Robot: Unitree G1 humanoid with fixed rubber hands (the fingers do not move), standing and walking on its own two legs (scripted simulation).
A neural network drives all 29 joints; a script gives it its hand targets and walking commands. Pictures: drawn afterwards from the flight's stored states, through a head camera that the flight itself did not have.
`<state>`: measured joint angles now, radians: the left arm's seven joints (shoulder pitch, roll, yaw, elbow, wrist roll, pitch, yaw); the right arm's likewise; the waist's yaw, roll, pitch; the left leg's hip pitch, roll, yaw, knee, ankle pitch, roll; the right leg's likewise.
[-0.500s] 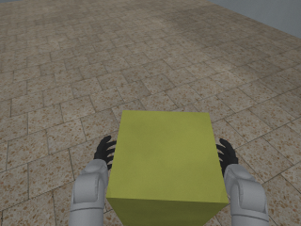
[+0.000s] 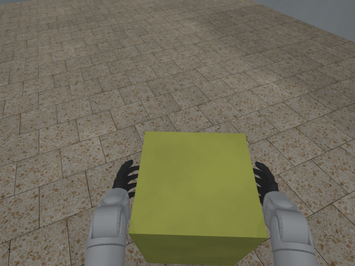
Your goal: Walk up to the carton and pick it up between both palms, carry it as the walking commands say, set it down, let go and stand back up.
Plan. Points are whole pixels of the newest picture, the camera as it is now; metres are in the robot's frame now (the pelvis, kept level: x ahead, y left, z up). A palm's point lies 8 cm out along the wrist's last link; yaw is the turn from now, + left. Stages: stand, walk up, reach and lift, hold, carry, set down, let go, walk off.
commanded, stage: hold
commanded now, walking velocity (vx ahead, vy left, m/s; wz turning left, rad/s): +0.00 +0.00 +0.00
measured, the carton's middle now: (192, 203) +0.29 -0.01 -0.05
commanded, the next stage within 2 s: set down in 0.06 s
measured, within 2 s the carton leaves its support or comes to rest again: neither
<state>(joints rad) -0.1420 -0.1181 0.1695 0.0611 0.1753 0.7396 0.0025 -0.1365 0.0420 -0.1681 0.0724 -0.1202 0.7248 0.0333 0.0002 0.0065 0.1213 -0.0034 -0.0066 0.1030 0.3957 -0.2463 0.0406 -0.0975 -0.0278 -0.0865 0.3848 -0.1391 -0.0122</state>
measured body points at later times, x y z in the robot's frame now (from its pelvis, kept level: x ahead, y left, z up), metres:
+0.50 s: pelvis -0.01 -0.02 +0.00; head -0.01 -0.02 +0.44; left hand +0.30 +0.16 +0.00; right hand +0.30 -0.18 +0.00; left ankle +0.00 +0.09 -0.74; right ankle +0.06 -0.11 -0.74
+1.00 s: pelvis -0.02 +0.00 -0.03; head +0.13 +0.00 +0.39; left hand +0.33 +0.16 -0.10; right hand +0.32 -0.17 -0.11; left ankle +0.00 +0.09 -0.74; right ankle +0.06 -0.11 -0.74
